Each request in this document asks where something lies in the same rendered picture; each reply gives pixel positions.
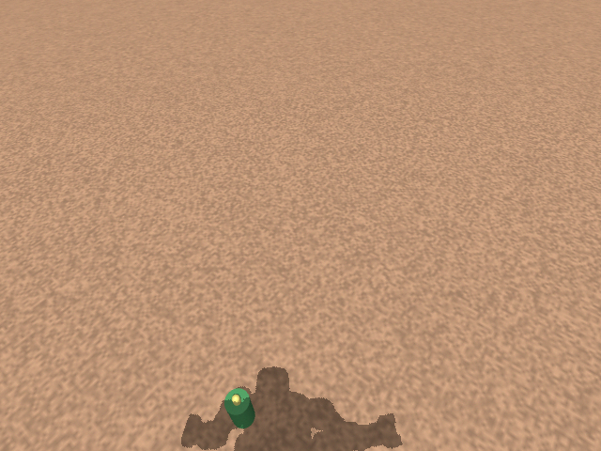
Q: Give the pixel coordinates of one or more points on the bottle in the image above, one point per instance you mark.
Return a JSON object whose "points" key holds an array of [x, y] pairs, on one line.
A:
{"points": [[240, 408]]}

